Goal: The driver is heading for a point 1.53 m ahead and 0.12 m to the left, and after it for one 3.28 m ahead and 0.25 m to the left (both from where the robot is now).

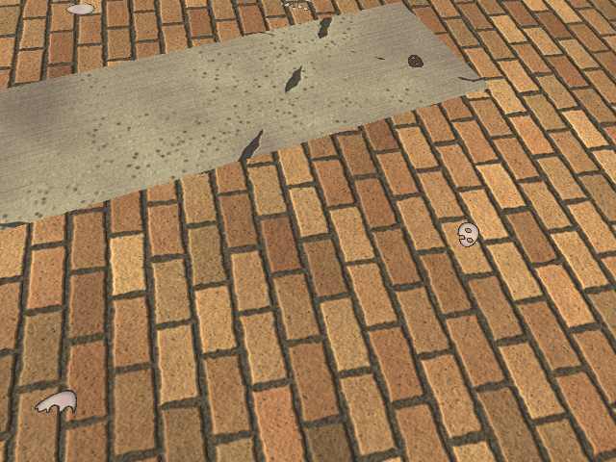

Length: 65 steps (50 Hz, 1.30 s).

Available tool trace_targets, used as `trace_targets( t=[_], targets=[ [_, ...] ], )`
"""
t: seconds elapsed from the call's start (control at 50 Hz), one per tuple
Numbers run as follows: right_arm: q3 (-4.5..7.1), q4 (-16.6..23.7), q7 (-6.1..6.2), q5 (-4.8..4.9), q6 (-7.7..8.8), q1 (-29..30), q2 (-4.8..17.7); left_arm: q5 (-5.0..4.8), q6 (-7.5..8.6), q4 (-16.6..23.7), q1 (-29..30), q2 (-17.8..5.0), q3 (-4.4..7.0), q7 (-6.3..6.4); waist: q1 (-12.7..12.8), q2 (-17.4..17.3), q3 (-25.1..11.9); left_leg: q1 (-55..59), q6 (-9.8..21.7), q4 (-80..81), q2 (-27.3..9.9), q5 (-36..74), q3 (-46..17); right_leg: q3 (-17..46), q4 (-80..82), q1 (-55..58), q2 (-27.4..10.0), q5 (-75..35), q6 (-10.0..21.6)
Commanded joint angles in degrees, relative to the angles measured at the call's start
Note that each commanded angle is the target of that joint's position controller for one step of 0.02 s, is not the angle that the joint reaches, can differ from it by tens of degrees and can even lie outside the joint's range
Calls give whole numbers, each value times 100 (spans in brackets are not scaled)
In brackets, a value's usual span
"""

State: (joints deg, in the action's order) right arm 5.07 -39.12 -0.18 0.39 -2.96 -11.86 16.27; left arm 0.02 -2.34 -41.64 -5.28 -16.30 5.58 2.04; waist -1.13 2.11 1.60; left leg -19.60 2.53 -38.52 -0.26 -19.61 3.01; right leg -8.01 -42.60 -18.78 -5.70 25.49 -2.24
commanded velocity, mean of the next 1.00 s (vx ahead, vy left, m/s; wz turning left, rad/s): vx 0.05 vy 0.00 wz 0.20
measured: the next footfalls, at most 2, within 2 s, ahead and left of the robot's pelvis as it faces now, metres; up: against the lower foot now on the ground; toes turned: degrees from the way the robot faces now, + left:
right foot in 0.50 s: +0.14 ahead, -0.11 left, +0.00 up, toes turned +24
left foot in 0.78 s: +0.04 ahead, +0.12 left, +0.00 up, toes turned +10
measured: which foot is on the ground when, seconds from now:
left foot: down 0.00-0.50, up 0.52-0.76, down 0.78-1.00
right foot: up 0.00-0.48, down 0.50-0.82, up 0.84-1.00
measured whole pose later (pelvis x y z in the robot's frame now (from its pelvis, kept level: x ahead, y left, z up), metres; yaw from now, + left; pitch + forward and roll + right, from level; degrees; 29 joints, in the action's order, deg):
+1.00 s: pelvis +0.10 -0.01 +0.02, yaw +9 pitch +2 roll +1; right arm 4.7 -40.6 1.7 0.3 1.6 -18.2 15.2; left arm -1.6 0.2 -40.3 -9.6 -18.4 4.7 -1.3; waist -2.1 1.3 0.3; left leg -5.5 -1.6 -22.6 -1.4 -19.0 0.7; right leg 1.4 -53.0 -29.2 -0.8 22.8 0.8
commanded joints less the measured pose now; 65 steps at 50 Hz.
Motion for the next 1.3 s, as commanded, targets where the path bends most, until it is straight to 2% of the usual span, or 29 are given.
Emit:
trace_targets(
  t=[0.02, 0.06, 0.1, 0.22, 0.38, 0.44, 0.48, 0.5, 0.52, 0.54, 0.56, 0.6, 0.66, 0.7, 0.78, 0.8, 0.82, 0.86, 0.9, 0.96, 1.04, 1.1, 1.12, 1.14, 1.16, 1.18, 1.2, 1.24, 1.3],
  targets=[
    [333, 494, -33, -258, 281, -777, 1416, 28, 171, 744, 795, -401, 50, 6, -455, -1578, -1038, 1911, 2067, 1842, -2280, 4051, -3672, 1101, -2929, -2299, 601, 1648, -211],
    [269, 508, 13, -80, 368, -219, 1180, -27, 154, 599, 643, -606, 146, 47, -106, -769, -665, 1784, 1486, 1650, -1692, 3598, -2666, 1288, -3096, -2547, 412, 636, -107],
    [173, 590, 131, 82, 273, 172, 924, 42, 115, 471, 393, -648, 179, 79, 129, -682, -691, 1467, 1106, 1609, -1299, 3780, -2141, 1299, -2763, -2134, 354, -208, -171],
    [223, 644, 231, 48, 166, 17, 1024, 21, 171, 445, 449, -364, 64, -28, 20, -774, -766, 1741, 1002, 1568, -1000, 3515, -2039, 1299, -1315, -1836, 539, -878, -379],
    [227, 764, 173, 23, 51, 204, 1100, -18, 366, 551, 580, -511, 96, -152, -73, -1116, -596, 1215, 1093, 1338, -881, 2832, -2884, 1387, -21, -1063, 779, -461, -241],
    [222, 843, 158, 92, 32, 408, 1122, -38, 467, 558, 384, -542, 115, -247, 35, -1181, -705, 1275, 967, 1061, -755, 3201, -3180, 1330, 727, -613, 864, -558, -58],
    [178, 919, 193, 156, 25, 642, 1031, 9, 521, 418, -81, -613, 161, -290, 333, -1069, -785, 895, 611, 764, -460, 2598, -3061, 1277, 1990, 459, 707, -1933, 141],
    [95, 935, 202, 45, 47, 384, 739, 109, 513, 433, -256, -955, 232, -266, 214, -367, -1027, 304, 245, 62, -73, 1341, -2609, 2060, 2068, 1326, -204, -3109, 479],
    [48, 941, 216, 9, 102, 7, 551, 247, 454, 416, -174, -1256, 257, -263, -134, 1205, -855, -769, -168, -985, 953, -1408, -1675, 3469, 2170, 1641, -1203, -4699, 1450],
    [154, 864, 234, -60, 134, -121, 923, 228, 500, 394, -259, -785, 126, -278, -79, 1174, -967, -881, -509, -2026, 676, -2232, -1696, 4140, 2213, 1373, -1728, -4594, 2148],
    [219, 745, 227, -37, 126, -113, 1101, 128, 525, 433, -40, -569, 36, -278, -75, 780, -773, -908, -642, -2489, 533, -1887, -1718, 3674, 2135, 1216, -1484, -4327, 2090],
    [141, 578, 216, -86, 57, -34, 760, 27, 500, 381, 279, -350, -72, -310, -160, 516, -623, -778, -811, -1926, 244, -1323, -1582, 2897, 2092, 1106, -806, -3621, 1529],
    [-31, 587, 126, -74, 94, 300, 244, -45, 339, 294, 178, -641, -4, -286, -6, 750, -589, 46, -921, -120, 166, -920, -821, 2359, 1982, 1003, -214, -4133, 1271],
    [33, 527, 131, 6, 136, 346, 375, -67, 262, 284, -29, -903, 80, -252, 88, 838, -672, 329, -850, 717, 315, -308, -649, 2579, 1941, 1265, -206, -4043, 1315],
    [130, 492, 164, -97, 203, 45, 680, -127, 258, 395, -33, -814, 32, -185, -65, 447, -973, 1673, -379, 1499, -65, 1138, -789, 2752, 1768, 532, -34, -2585, 887],
    [208, 390, 150, -148, 203, -40, 877, -124, 279, 443, -93, -593, -26, -181, 60, -382, -958, 1723, -125, 1298, -265, 501, -912, 2102, 1491, 55, 476, -1251, 634],
    [219, 420, 129, -176, 210, -151, 777, -145, 300, 425, -64, -497, -65, -189, -73, -854, -777, 1700, 201, 1603, -514, -568, -1309, 1570, 923, -437, 897, -99, 433],
    [262, 384, 159, -130, 307, -472, 978, -205, 347, 613, 251, -618, -28, -210, -333, -1492, -35, 1652, 949, 2563, -1708, -1719, -2868, 1054, -615, -1728, 897, 542, 363],
    [212, 284, 227, -58, 507, -559, 847, -229, 353, 719, 308, -689, 23, -227, -255, -1174, 454, 1800, 1136, 2678, -2114, -1088, -3095, 1469, -1691, -2699, 405, 526, 404],
    [197, 245, 225, 15, 581, -395, 775, -160, 367, 721, 301, -455, -71, -342, -235, -911, 403, 1965, 774, 2739, -1702, 212, -1916, 1222, -1222, -2599, 200, -239, 319],
    [279, 202, 152, 74, 604, -299, 1044, -132, 359, 824, 256, -387, -143, -485, -191, -1061, 108, 1099, 523, 2621, -1346, 601, -741, 597, -189, -974, 312, -627, 252],
    [275, 165, 106, 154, 597, -308, 1085, -127, 327, 663, -449, -605, -27, -462, 218, -816, -84, 525, 356, 1808, -1337, 732, -331, 163, 530, 400, 733, -971, 487],
    [203, 170, 99, 86, 618, -398, 913, -154, 325, 479, -1127, -857, 129, -428, 517, -522, -409, 179, 199, 773, -1137, 1495, 27, 118, 621, 1364, 962, -1004, 659],
    [99, 309, 114, -61, 665, -314, 630, -205, 336, 326, -2033, -1275, 305, -355, 945, 421, -733, -865, -211, -1335, -719, 1296, 576, 1354, 1069, 2528, 406, -782, 1042],
    [-63, 806, 148, -111, 798, -268, 152, -124, 455, 507, -2177, -2006, 345, -358, 692, 2082, -1238, -2698, -508, -3294, 327, -1573, -177, 5439, 2695, 3257, -1145, 855, 2198],
    [35, 723, 107, 158, 932, -88, 721, -116, 577, 595, -1988, -1532, 200, -395, 850, 1071, -1158, -3238, -394, -3911, 66, -1202, -981, 5881, 3217, 3268, -1417, 1570, 2349],
    [75, 751, 65, 266, 1005, 112, 940, -67, 646, 586, -1755, -1235, 94, -396, 726, 744, -536, -3489, -208, -3813, -160, -684, -909, 5235, 3099, 2773, -1354, 1172, 2210],
    [76, 587, 101, -60, 1045, 67, 860, -42, 644, 657, -1161, -994, 6, -372, 325, 34, -169, -2714, -152, -2892, -541, 146, -908, 3956, 2859, 1705, -842, -563, 1826],
    [74, 472, 41, -155, 911, -52, 742, -18, 641, 662, -906, -880, -59, -262, 72, 239, -201, -1999, -341, -2246, -506, 716, -729, 2996, 2992, 1073, -420, -2250, 1753]
  ],
)
Velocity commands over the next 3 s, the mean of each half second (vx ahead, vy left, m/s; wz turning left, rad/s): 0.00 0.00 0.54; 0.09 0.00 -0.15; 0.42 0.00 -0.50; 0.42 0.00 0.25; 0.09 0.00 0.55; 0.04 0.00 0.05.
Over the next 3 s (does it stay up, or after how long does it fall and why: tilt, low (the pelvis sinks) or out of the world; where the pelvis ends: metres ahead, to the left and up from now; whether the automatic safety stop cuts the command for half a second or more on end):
stays up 0.70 -0.06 0.01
